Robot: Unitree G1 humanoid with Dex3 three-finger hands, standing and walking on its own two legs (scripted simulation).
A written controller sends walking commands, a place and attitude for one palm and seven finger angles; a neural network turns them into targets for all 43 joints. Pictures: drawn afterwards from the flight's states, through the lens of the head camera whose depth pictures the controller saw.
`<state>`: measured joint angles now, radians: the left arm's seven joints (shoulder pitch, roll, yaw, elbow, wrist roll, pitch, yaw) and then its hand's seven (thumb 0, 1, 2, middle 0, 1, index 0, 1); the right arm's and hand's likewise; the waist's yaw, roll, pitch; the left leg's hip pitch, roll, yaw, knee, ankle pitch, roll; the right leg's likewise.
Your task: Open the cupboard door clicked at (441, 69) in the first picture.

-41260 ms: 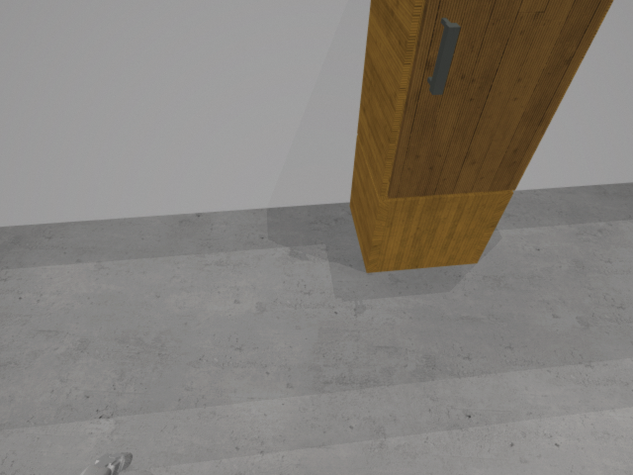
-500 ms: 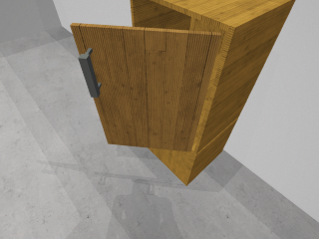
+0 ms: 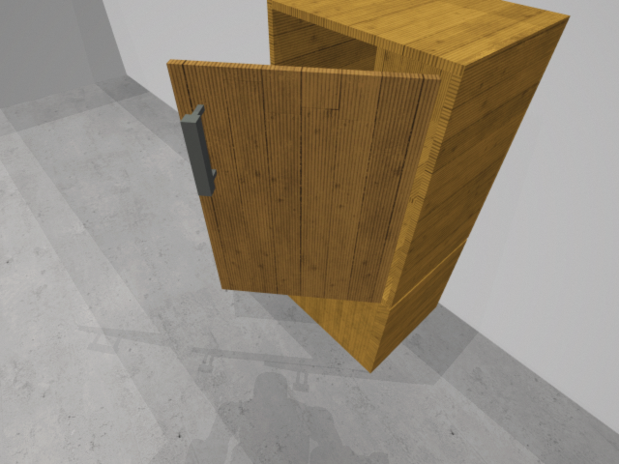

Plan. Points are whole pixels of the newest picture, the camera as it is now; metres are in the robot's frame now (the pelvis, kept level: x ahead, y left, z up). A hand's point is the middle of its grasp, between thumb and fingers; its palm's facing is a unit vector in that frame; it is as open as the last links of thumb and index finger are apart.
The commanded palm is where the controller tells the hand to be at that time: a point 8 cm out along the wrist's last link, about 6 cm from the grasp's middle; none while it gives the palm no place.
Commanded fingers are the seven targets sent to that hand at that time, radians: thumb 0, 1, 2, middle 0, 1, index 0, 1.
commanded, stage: look again from close up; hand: left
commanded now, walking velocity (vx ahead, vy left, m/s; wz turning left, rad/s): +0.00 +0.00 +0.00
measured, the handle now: (203, 151) +0.58 +0.23 +0.11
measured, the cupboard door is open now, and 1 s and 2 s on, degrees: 42 42 42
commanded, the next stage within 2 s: shuffle to correct the standing spot in 0.18 s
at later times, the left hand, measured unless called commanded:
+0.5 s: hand out of the picture -0.01 +0.23 -0.17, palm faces +0.02 -0.98 -0.20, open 7.4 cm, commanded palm none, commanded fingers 0.00 0.90 0.90 -0.20 -0.30 -0.20 -0.30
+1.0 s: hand out of the picture +0.11 +0.24 -0.18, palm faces +0.03 -0.98 -0.19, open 7.3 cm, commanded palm none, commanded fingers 0.00 0.90 0.90 -0.20 -0.30 -0.20 -0.30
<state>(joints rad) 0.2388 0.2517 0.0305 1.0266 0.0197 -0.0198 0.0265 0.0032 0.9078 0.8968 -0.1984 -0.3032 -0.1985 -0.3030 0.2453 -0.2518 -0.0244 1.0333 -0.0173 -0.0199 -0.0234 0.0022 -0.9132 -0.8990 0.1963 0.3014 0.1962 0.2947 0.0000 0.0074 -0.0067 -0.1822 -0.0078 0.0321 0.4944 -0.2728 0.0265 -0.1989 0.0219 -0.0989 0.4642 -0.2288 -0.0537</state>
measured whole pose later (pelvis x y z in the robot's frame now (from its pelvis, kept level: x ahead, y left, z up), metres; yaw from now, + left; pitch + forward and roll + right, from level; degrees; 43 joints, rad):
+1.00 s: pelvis +0.06 +0.06 +0.00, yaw +1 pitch -1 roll -2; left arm 0.19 0.17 0.05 1.02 0.02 0.05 0.05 0.02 0.94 0.90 -0.20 -0.30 -0.20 -0.30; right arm 0.40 -0.07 0.00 1.13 -0.01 -0.01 -0.07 0.00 -0.91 -0.90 0.20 0.30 0.20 0.30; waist -0.04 0.00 0.09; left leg -0.07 -0.07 0.04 0.39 -0.31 0.12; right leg -0.36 -0.02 -0.05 0.71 -0.31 -0.01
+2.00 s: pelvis +0.03 +0.05 -0.01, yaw +2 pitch -2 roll +0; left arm 0.37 0.23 0.02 1.00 0.03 0.01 0.02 0.00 0.91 0.90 -0.20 -0.30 -0.20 -0.30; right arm 0.26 -0.24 -0.04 0.97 -0.02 0.01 -0.01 0.00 -0.91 -0.90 0.20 0.30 0.20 0.30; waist 0.01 0.02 -0.02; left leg -0.27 -0.01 0.02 0.57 -0.26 0.02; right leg -0.30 -0.04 -0.02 0.57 -0.23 0.01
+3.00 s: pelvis +0.05 +0.06 -0.07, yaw +4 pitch +9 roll -3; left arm 0.41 0.30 0.31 -0.08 -0.34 -0.26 -0.45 0.01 0.37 0.67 -0.24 -0.64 -0.24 -0.64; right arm 0.19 -0.20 0.02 0.55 0.05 -0.28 -0.06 0.01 -0.91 -0.90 0.20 0.30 0.20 0.30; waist 0.03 0.02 -0.09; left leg -0.72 0.01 -0.06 1.08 -0.52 0.01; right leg -0.69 -0.01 -0.07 1.00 -0.46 0.01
